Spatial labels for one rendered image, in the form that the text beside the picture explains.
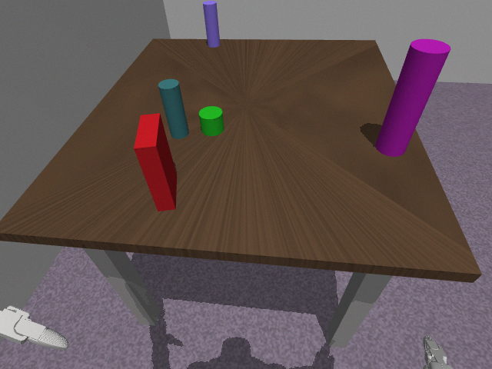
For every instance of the left robot hand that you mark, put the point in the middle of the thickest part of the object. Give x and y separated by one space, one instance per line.
16 326

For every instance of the right robot hand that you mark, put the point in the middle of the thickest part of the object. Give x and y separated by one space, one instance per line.
434 355

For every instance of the table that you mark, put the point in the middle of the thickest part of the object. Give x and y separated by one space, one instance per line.
294 179

